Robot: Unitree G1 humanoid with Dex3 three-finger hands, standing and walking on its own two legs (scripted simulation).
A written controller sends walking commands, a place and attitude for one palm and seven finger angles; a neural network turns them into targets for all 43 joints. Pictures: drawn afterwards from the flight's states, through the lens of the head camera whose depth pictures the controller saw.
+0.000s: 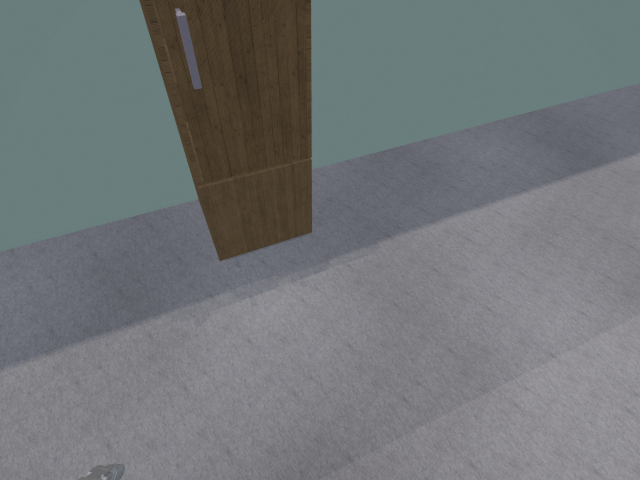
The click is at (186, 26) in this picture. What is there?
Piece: cupboard door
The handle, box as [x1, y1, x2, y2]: [175, 8, 201, 88]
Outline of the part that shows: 177,8 175,9 193,86 194,88 200,88 200,80 185,14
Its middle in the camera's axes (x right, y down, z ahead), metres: -0.32 -0.46 +0.94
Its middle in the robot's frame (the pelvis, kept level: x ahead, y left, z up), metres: +1.01 +0.38 +0.08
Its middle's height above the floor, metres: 0.85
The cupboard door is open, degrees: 0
